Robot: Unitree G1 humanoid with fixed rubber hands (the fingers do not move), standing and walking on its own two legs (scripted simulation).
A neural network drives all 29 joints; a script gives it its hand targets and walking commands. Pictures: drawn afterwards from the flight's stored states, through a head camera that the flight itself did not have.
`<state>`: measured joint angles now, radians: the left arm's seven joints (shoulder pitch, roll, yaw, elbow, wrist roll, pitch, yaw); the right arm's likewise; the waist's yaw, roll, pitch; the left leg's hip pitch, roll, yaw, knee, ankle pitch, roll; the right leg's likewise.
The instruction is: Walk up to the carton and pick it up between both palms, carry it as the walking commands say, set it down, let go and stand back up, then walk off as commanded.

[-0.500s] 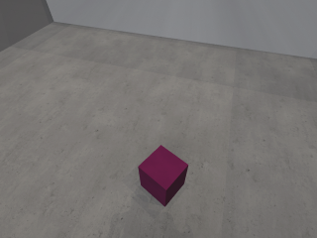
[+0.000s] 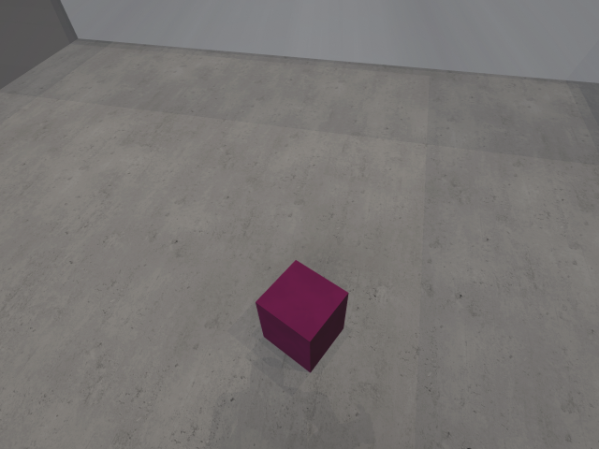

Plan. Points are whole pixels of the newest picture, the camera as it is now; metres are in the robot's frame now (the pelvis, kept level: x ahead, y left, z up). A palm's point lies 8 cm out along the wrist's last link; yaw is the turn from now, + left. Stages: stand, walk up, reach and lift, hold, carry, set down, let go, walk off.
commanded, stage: walk up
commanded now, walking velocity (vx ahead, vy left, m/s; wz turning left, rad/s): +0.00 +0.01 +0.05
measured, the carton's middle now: (303, 316) +0.65 +0.04 -0.65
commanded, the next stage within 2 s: none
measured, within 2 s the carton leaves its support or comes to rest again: neither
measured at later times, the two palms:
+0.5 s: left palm out of the picture +0.06 +0.25 -0.14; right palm out of the picture +0.05 -0.23 -0.17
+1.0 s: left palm out of the picture +0.05 +0.31 -0.15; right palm (425, 447) +0.18 -0.15 -0.13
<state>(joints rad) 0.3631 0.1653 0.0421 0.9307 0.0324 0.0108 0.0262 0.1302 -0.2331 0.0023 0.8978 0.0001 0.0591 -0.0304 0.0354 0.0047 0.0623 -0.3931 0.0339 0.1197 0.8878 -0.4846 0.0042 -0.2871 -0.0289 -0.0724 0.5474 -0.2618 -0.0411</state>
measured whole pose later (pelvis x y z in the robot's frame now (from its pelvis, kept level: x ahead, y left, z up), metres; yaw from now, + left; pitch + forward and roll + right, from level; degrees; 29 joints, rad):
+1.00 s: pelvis +0.08 +0.08 -0.01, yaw -7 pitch +0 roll +0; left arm 0.40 0.16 0.04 0.98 0.03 0.02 0.04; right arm 0.11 -0.19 0.00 0.86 0.00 0.04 0.00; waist 0.07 0.00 0.07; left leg -0.27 0.01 0.13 0.61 -0.34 0.04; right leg -0.29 -0.08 -0.05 0.92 -0.55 0.02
